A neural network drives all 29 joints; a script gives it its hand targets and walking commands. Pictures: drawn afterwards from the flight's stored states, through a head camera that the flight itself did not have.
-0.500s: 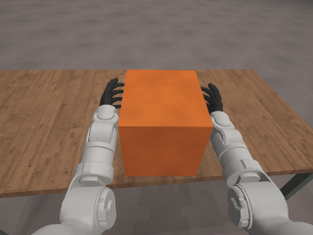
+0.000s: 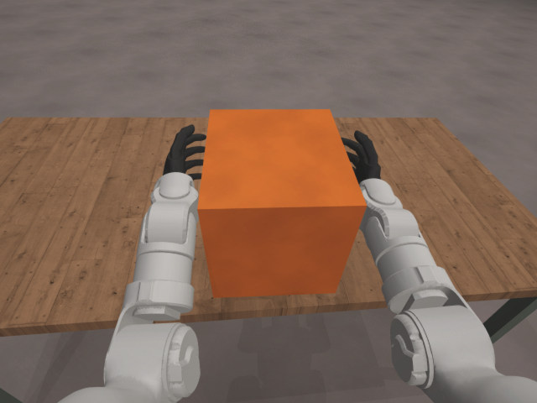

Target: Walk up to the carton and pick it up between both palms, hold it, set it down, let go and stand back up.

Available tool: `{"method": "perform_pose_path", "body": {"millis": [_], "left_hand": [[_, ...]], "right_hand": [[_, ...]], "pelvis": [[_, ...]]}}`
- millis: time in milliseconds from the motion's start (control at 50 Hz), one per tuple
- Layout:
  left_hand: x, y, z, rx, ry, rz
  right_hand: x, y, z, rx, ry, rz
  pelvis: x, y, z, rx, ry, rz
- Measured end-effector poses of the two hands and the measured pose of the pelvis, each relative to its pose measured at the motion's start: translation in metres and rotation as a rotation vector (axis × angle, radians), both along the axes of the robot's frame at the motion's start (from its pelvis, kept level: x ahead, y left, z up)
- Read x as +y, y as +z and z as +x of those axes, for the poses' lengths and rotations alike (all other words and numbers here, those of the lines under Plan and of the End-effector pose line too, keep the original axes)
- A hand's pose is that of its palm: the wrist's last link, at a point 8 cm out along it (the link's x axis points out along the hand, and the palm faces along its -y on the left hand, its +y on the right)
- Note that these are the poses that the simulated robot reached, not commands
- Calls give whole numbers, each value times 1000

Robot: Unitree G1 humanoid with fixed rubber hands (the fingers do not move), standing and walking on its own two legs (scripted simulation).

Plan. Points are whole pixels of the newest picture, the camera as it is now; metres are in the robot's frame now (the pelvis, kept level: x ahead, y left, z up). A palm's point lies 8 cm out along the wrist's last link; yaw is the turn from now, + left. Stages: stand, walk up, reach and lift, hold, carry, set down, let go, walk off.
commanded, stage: reach and lift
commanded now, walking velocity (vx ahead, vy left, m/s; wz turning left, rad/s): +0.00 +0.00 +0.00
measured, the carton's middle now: (272, 201) +0.39 -0.02 +0.13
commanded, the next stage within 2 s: hold in 0.42 s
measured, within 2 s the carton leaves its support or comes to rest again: neither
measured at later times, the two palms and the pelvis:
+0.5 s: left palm (174, 168) +0.39 +0.12 +0.19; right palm (365, 171) +0.38 -0.16 +0.19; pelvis +0.00 +0.00 +0.00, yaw +0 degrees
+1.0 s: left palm (168, 164) +0.38 +0.13 +0.21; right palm (367, 166) +0.37 -0.15 +0.20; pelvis +0.00 +0.00 +0.00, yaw +0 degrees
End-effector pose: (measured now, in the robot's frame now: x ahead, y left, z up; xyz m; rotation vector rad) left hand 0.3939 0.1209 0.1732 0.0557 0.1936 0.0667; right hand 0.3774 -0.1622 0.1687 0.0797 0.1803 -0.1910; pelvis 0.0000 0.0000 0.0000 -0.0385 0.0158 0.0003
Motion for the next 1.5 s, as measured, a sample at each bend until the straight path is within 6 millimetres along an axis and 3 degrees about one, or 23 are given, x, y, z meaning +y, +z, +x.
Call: {"method": "perform_pose_path", "body": {"millis": [920, 1500], "left_hand": [[7, 32, -13, -28, 26, -12], [9, 35, -14, -18, 20, -11]], "right_hand": [[7, 35, -4, -29, 26, 6], [9, 39, -6, -17, 26, 1]], "pelvis": [[-1, 0, -2, -29, 3, 0], [-1, 0, -3, -33, 4, 0]]}}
